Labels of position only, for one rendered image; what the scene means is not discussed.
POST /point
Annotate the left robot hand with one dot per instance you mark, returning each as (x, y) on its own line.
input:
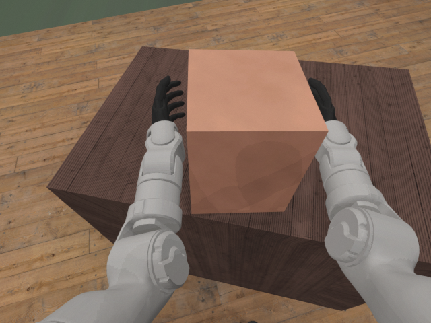
(160, 108)

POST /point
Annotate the left robot upper arm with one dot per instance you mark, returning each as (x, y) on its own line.
(143, 272)

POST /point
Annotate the right robot upper arm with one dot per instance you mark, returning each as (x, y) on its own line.
(378, 254)

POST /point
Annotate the pedestal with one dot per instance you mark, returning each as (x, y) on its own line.
(281, 253)

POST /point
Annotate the robot left forearm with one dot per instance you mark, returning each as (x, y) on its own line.
(159, 184)

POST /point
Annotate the robot right forearm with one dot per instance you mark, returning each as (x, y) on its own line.
(345, 178)

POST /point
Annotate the right robot hand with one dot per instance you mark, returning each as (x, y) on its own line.
(323, 99)

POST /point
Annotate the carton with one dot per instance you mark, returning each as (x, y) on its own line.
(253, 129)

